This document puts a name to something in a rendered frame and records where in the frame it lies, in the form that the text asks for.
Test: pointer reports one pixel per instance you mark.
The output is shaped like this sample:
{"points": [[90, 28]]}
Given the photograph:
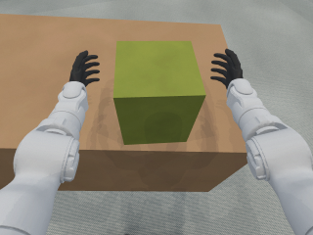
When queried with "pedestal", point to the pedestal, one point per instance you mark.
{"points": [[36, 58]]}

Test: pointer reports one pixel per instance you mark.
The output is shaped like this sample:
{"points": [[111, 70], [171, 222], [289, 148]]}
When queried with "carton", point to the carton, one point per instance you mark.
{"points": [[157, 91]]}

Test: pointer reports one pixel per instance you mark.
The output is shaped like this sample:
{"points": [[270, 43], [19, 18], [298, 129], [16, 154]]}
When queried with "robot right hand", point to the robot right hand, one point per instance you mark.
{"points": [[232, 67]]}

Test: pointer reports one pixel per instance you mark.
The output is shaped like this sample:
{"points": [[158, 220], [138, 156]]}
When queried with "left robot upper arm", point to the left robot upper arm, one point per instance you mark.
{"points": [[45, 161]]}

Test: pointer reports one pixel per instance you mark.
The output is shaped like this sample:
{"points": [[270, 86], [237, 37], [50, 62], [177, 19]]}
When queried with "right robot upper arm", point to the right robot upper arm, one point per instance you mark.
{"points": [[281, 158]]}

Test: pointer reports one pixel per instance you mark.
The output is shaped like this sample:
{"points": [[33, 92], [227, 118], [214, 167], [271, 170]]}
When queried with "right robot forearm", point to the right robot forearm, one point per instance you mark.
{"points": [[250, 115]]}

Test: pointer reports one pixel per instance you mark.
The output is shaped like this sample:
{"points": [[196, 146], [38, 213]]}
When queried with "robot left hand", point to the robot left hand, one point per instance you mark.
{"points": [[79, 70]]}

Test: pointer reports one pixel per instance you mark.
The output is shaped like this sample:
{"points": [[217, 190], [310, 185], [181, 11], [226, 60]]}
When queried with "left robot forearm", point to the left robot forearm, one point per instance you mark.
{"points": [[68, 116]]}

